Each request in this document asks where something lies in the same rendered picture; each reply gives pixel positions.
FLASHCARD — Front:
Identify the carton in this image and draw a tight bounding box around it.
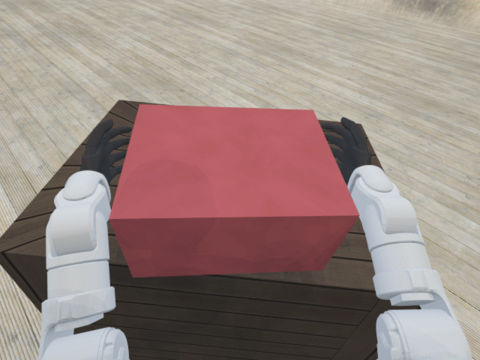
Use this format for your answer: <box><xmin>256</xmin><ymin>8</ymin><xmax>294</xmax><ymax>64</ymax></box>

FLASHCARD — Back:
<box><xmin>109</xmin><ymin>104</ymin><xmax>360</xmax><ymax>278</ymax></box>

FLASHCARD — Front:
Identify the robot right upper arm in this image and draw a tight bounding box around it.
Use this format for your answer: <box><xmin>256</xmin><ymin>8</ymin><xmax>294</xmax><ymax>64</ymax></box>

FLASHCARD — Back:
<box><xmin>376</xmin><ymin>309</ymin><xmax>470</xmax><ymax>360</ymax></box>

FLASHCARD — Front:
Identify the left robot forearm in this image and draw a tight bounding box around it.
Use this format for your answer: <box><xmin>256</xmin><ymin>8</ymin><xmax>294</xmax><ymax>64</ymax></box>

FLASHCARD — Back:
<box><xmin>38</xmin><ymin>170</ymin><xmax>116</xmax><ymax>360</ymax></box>

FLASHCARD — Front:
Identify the robot left upper arm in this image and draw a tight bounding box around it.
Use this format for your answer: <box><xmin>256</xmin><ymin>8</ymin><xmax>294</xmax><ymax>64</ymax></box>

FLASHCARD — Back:
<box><xmin>42</xmin><ymin>327</ymin><xmax>130</xmax><ymax>360</ymax></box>

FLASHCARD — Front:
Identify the right robot forearm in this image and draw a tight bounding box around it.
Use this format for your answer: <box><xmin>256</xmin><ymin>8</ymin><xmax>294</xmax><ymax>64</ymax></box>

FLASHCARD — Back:
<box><xmin>347</xmin><ymin>165</ymin><xmax>473</xmax><ymax>360</ymax></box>

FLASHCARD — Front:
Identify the left robot hand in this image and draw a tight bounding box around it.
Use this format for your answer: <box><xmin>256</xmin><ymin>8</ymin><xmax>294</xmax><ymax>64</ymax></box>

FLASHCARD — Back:
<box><xmin>79</xmin><ymin>119</ymin><xmax>132</xmax><ymax>186</ymax></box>

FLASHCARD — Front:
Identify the pedestal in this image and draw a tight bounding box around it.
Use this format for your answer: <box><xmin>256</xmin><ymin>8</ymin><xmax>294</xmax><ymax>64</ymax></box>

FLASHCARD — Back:
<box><xmin>0</xmin><ymin>100</ymin><xmax>421</xmax><ymax>360</ymax></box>

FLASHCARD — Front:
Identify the right robot hand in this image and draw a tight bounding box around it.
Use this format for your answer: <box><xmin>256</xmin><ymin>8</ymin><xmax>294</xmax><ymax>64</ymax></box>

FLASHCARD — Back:
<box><xmin>321</xmin><ymin>117</ymin><xmax>372</xmax><ymax>184</ymax></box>

